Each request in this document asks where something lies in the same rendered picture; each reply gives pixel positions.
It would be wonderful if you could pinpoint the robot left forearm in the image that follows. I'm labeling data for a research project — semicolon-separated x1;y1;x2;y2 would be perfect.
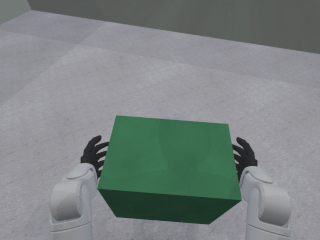
49;163;98;240

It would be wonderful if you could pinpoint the right robot hand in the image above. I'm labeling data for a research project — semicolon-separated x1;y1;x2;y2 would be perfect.
232;137;258;184

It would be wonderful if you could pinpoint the left robot hand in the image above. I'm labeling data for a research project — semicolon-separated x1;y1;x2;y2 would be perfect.
80;135;109;180

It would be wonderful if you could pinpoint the carton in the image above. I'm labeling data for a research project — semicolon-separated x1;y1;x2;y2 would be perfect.
97;115;242;225

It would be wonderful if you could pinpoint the robot right forearm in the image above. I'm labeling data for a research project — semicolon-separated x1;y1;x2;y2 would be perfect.
239;166;292;240

